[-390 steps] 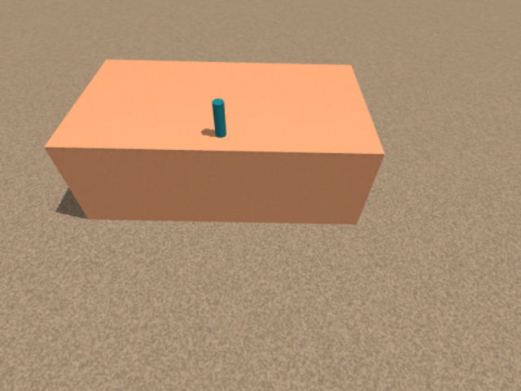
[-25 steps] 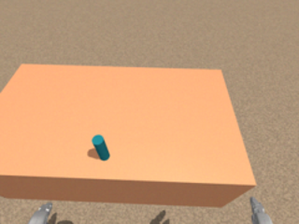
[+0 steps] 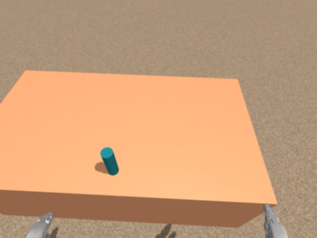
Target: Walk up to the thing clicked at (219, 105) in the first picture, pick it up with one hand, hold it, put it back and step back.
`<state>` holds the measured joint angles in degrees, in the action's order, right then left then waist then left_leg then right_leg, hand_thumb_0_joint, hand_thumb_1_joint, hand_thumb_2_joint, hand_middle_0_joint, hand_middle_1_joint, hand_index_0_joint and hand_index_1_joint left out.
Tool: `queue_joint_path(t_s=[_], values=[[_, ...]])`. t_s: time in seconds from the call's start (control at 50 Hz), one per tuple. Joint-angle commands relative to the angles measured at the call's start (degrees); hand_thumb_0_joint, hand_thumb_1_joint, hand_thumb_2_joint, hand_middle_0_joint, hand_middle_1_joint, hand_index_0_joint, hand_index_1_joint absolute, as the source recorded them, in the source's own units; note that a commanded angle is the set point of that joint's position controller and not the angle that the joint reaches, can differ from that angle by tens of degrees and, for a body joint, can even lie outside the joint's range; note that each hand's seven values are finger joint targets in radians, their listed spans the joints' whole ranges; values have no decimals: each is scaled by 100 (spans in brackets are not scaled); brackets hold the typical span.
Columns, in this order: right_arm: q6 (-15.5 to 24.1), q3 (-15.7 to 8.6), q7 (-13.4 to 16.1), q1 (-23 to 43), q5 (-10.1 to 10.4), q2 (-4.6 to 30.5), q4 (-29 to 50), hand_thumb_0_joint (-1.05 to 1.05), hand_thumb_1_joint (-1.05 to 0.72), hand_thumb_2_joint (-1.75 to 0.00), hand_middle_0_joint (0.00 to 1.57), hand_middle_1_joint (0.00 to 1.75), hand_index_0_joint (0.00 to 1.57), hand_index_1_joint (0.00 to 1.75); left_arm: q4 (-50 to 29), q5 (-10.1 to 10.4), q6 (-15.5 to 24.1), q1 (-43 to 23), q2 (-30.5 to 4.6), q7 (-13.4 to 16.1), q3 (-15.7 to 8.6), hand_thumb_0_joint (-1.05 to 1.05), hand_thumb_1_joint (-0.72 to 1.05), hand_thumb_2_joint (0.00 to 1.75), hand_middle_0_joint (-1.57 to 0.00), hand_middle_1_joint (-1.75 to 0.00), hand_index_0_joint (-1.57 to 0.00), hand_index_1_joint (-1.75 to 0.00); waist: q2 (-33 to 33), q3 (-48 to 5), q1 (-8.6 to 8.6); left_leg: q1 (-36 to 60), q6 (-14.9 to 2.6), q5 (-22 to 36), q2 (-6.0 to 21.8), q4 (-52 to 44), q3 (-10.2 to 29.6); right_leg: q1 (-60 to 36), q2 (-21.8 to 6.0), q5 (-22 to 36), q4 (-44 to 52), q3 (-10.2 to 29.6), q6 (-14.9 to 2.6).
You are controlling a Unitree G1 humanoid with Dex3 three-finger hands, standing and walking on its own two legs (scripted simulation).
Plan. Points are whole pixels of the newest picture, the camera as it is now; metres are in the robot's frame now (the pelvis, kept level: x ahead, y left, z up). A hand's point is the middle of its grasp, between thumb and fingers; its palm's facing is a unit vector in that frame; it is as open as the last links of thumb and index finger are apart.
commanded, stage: go down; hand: left
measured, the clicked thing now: (110, 162) +0.44 +0.19 -0.22
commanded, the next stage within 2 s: approach in 1.96 s
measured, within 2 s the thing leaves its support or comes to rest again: neither
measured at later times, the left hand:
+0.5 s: hand out of the picture +0.16 +0.26 -0.09, palm faces +0.09 -0.94 -0.32, open 17.2 cm
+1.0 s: hand (32, 190) +0.25 +0.31 -0.02, palm faces +0.16 -0.96 -0.23, open 17.2 cm
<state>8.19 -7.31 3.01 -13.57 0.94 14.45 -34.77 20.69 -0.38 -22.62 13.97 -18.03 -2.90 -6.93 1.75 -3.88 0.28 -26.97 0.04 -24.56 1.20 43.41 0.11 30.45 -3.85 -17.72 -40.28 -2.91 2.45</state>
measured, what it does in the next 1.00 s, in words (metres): stands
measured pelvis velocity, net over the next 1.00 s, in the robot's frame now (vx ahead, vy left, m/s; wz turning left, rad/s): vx -0.01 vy -0.01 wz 0.01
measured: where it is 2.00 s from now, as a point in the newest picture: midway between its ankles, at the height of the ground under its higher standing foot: outside the picture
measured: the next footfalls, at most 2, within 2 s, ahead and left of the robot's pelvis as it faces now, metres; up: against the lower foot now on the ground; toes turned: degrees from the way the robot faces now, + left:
none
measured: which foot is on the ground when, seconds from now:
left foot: down 0.00-1.00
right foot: down 0.00-1.00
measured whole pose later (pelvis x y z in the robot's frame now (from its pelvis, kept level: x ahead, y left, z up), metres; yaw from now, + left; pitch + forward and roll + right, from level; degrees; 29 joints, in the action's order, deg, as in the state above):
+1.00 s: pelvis -0.01 -0.01 -0.01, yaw +1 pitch +9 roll -1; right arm 9.8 -2.6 6.0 -21.2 2.3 13.7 -22.3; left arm 28.0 5.1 -18.6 -2.7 -31.2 -16.8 -20.5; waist 0.9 -7.0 1.4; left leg -32.2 0.4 -27.1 1.5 50.4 1.2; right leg 35.3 -3.7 -20.3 -46.9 -3.6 2.0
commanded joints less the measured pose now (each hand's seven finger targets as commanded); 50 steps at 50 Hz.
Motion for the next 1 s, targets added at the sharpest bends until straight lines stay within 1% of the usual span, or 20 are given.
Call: queue_joint_path(t_s=[0.0, 0.06, 0.12, 0.16, 0.22, 0.34, 0.44, 0.52, 0.6, 0.64, 0.66, 0.68, 0.72, 0.76, 0.78, 0.82, 0.88, 0.9, 0.96, 0.98], values=[[310, -321, 70, 175, 23, 900, 1003, 0, 52, -5, 5, 5, 5, 5, -1079, -45, 102, -130, -1109, 89, -541, 0, -57, 5, -9, -5, -8, -6, -55, -1044, 14, 95, 34, 1790, -185, -553, -14, -955, 251, 1128, 319, -73, -246], [296, -321, 115, 19, 17, 881, 1082, 0, 53, -4, 5, 5, 5, 5, -1161, -45, 62, -46, -1105, 43, -525, 0, -56, 5, -8, -5, -8, -6, -27, -1057, 32, 68, 71, 2057, -164, -446, 3, -849, 262, 1307, 189, -86, -257], [284, -311, 132, -2, 31, 924, 1239, 0, 53, -5, 5, 5, 5, 5, -1401, -10, 32, -32, -1231, 43, -647, 0, -53, 6, -8, -5, -7, -6, 69, -1010, 16, 42, 95, 1955, -143, -496, 54, -783, 276, 1166, 162, -115, -277], [282, -332, 116, -72, 36, 906, 1306, 0, 53, -5, 5, 5, 5, 5, -1376, -2, -8, 16, -1171, 11, -597, 0, -54, 6, -8, -5, -7, -6, 75, -933, 46, -39, 127, 1930, -106, -510, 114, -707, 301, 1077, 106, -138, -289], [247, -311, 111, -178, 52, 862, 1477, 0, 54, -4, 5, 5, 5, 5, -1517, 18, -17, 170, -1191, -39, -641, 0, -51, 7, -8, -5, -7, -6, 170, -1126, -3, 10, 160, 2311, -94, -396, 117, -734, 301, 1314, -30, -146, -303], [207, -278, 120, -362, 71, 797, 1754, 0, 54, -4, 5, 5, 5, 5, -1716, 61, -52, 206, -1284, -112, -760, 0, -51, 8, -8, -6, -7, -7, 33, -1066, 65, -145, 104, 2018, -140, -255, 75, -612, 272, 1186, -42, -122, -276], [202, -238, 165, -509, 86, 741, 2113, 0, 54, -4, 5, 5, 5, 5, -1904, 82, -29, 220, -1482, -164, -997, 0, -53, 8, -7, -5, -6, -6, 16, -1060, 48, -302, 56, 1619, -188, -197, 53, -515, 245, 895, -48, -100, -253], [202, -189, 219, -573, 92, 706, 2339, 0, 55, -4, 5, 5, 5, 5, -2027, 124, -16, 334, -1484, -239, -1046, 0, -54, 9, -7, -6, -6, -7, 55, -986, 10, -418, 48, 1418, -207, -162, 40, -414, 236, 716, -85, -104, -241], [251, -126, 289, -690, 119, 690, 2697, 0, 54, -4, 5, 5, 5, 5, -2207, 170, 125, -334, -1785, -297, -1245, 0, -55, 9, -8, -7, -7, -8, 119, -1184, 135, -303, 62, 1621, -165, -53, 77, -414, 228, 914, -206, -70, -229], [294, -87, 339, -721, 142, 683, 2839, 0, 55, -4, 5, 5, 5, 5, -2266, 210, 202, -710, -2021, -330, -1405, 0, -51, 11, -7, -6, -6, -7, 181, -1137, 121, -364, 59, 1450, -177, -77, 92, -425, 208, 791, -197, -30, -230], [315, -88, 380, -694, 140, 650, 2783, 0, 54, -5, 5, 5, 5, 5, -2143, 226, 234, -766, -1978, -360, -1397, 0, -52, 10, -7, -6, -6, -7, 266, -1114, 131, -338, 44, 1367, -194, -58, 72, -386, 189, 744, -189, -14, -222], [322, -136, 407, -827, 142, 702, 2655, 0, 54, -5, 5, 5, 5, 5, -2025, 287, 279, -1081, -2206, -403, -1582, 0, -53, 10, -7, -6, -6, -7, 292, -1139, 164, -328, 48, 1391, -180, -56, 94, -360, 186, 765, -195, -9, -225], [356, 4, 418, -1051, 150, 605, 2502, 0, 55, -5, 5, 5, 5, 5, -1924, 348, 359, -1279, -2269, -511, -1632, 0, -50, 10, -6, -5, -5, -6, 386, -1057, 152, -302, 57, 1424, -177, -104, 104, -371, 206, 792, -196, -26, -237], [368, -117, 454, -958, 155, 743, 2463, 0, 54, -5, 5, 5, 5, 5, -1572, 385, 360, -1367, -2449, -657, -1763, 0, -50, 8, -7, -5, -6, -5, 472, -1139, 128, -251, 70, 1558, -172, -128, 117, -396, 215, 867, -189, -38, -258], [395, -106, 437, -884, 149, 758, 2346, 0, 54, -5, 5, 5, 5, 5, -1339, 434, 377, -1599, -2400, -764, -1711, 0, -49, 8, -6, -4, -6, -5, 407, -949, 159, -301, 78, 1460, -149, -203, 151, -344, 241, 760, -174, -69, -264], [428, 99, 393, -861, 147, 626, 2147, 0, 54, -5, 5, 5, 5, 5, -989, 487, 428, -1870, -2570, -943, -1796, 0, -51, 7, -7, -5, -6, -5, 500, -947, 67, -362, 74, 1510, -145, -189, 152, -348, 238, 769, -183, -78, -277], [476, 22, 363, -623, 154, 781, 2208, 0, 54, -5, 5, 5, 5, 5, -366, 526, 535, -2273, -2780, -1212, -1876, 0, -52, 6, -7, -5, -7, -5, 296, -1105, 77, -382, 32, 1460, -143, -206, 151, -424, 246, 753, -153, -74, -277], [463, 205, 333, -611, 153, 659, 2110, 0, 54, -5, 5, 5, 5, 5, -185, 541, 569, -2352, -2763, -1312, -1828, 0, -53, 6, -7, -5, -7, -5, 291, -1053, 14, -407, 20, 1420, -167, -192, 110, -407, 237, 718, -112, -61, -276], [504, -19, 336, -467, 160, 875, 2046, 0, 55, -5, 5, 5, 5, 5, 234, 592, 801, -2865, -3090, -1532, -1997, 0, -53, 5, -6, -4, -6, -4, 122, -1145, 63, -448, -12, 1340, -158, -214, 125, -428, 245, 663, -87, -34, -259], [531, 1, 328, -408, 154, 915, 2086, 0, 55, -5, 5, 5, 5, 5, 339, 602, 885, -3029, -3207, -1591, -2063, 0, -56, 4, -6, -5, -7, -5, 165, -1217, 35, -382, -16, 1305, -161, -217, 97, -432, 243, 628, -67, -17, -263]])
